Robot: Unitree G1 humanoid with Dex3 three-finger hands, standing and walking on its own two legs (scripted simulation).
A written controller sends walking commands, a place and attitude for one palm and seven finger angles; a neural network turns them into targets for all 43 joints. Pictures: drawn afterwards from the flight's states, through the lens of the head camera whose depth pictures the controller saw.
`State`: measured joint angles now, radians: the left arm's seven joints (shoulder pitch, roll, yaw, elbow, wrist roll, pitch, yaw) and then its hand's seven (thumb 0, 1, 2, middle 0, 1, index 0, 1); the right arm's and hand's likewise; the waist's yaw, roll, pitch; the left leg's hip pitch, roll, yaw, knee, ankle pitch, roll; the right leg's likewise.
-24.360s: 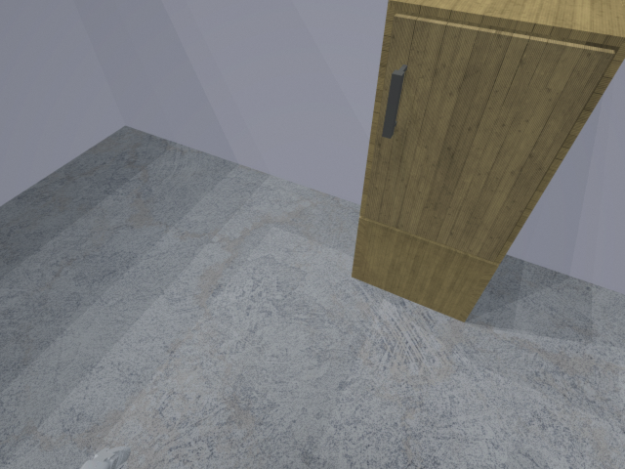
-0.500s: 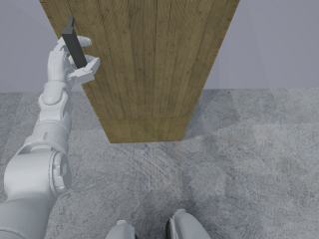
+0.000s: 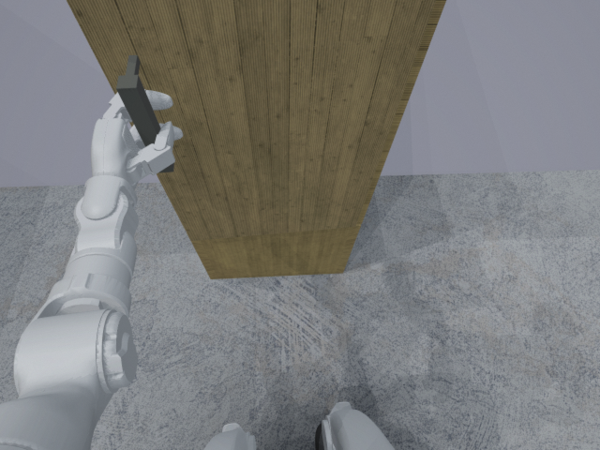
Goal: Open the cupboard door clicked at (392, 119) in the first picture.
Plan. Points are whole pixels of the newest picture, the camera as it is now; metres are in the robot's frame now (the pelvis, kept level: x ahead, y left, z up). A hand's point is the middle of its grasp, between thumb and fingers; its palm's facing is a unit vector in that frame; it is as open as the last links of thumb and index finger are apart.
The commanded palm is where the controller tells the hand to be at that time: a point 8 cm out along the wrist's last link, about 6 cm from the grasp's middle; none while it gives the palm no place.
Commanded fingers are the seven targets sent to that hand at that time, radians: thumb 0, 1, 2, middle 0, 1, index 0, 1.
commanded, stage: pull the door open along its arc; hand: left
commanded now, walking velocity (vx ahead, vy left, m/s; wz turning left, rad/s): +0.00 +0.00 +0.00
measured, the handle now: (151, 118) +0.55 +0.16 +0.08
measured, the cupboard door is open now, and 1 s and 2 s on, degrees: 3 44 39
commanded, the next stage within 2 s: open thumb and fingers to let go in 0.88 s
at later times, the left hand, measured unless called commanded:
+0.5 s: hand (208, 234) +0.36 +0.08 +0.08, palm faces +0.35 -0.94 +0.05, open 6.0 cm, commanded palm +0.31 +0.13 +0.08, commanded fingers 0.00 0.90 0.90 -0.40 -1.35 -0.40 -1.35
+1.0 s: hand (279, 305) +0.27 +0.00 +0.08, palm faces +0.25 -0.97 -0.06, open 6.0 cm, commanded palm +0.24 +0.05 +0.08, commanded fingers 0.00 0.76 0.84 -0.39 -1.34 -0.39 -1.34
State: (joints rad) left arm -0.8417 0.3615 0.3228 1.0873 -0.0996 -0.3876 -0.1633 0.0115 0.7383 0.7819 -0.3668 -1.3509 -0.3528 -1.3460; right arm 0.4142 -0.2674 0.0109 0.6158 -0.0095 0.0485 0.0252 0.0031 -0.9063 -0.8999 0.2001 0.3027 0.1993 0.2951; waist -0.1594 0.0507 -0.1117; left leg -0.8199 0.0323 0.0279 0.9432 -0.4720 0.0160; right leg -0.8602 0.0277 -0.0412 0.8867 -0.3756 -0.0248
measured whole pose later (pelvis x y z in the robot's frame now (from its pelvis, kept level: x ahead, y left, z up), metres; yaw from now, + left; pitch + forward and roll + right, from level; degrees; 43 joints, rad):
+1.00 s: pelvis +0.00 -0.05 +0.02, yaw +4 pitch +6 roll +1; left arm 0.15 -0.06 -0.33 0.08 0.06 -0.17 0.53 0.01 0.67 0.73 -0.34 -1.33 -0.38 -1.35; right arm 0.19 -0.19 0.00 0.56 -0.05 0.00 0.02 0.01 -0.91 -0.90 0.20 0.30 0.20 0.29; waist -0.04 0.06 -0.09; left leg -0.49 0.03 -0.03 0.80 -0.42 -0.04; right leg -0.53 0.03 -0.10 0.81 -0.39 -0.09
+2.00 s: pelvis -0.02 -0.02 +0.01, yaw +4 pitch +7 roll +0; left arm 0.07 -0.05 -0.31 0.10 0.08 -0.17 0.37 -0.01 -0.49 0.30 -0.23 -0.41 -0.15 -0.46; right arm 0.21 -0.18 0.01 0.54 -0.03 -0.02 0.04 0.01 -0.91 -0.90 0.20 0.30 0.20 0.30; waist 0.00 0.05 -0.08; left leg -0.57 0.00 -0.02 0.89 -0.44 -0.01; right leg -0.61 -0.01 -0.08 0.89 -0.40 -0.05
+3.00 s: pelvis +0.00 -0.02 -0.01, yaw +4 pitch +10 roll +0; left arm 0.59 0.13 -0.14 -0.33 -0.09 -0.28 -0.10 -0.01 -0.50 0.30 -0.15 -0.30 -0.15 -0.30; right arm 0.26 -0.22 0.01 0.41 0.01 -0.09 -0.01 0.01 -0.90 -0.90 0.20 0.30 0.20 0.30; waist 0.01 0.04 -0.11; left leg -0.64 0.00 -0.02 1.00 -0.52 -0.01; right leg -0.68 0.00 -0.09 0.98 -0.47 -0.05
